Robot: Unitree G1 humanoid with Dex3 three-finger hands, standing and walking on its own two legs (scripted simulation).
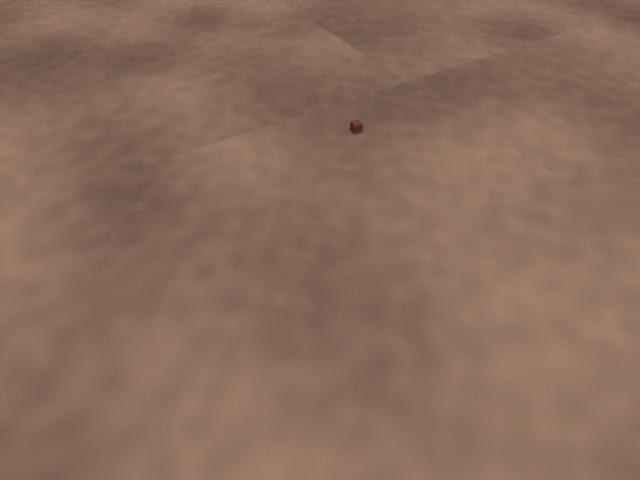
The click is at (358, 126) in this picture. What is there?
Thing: small box
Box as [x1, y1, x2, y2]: [350, 119, 362, 133]
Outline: 358,119 350,121 350,129 353,133 362,131 362,123
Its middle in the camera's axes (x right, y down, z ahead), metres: +0.22 -0.68 +2.22
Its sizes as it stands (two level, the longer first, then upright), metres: 0.056 0.055 0.054
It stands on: the floor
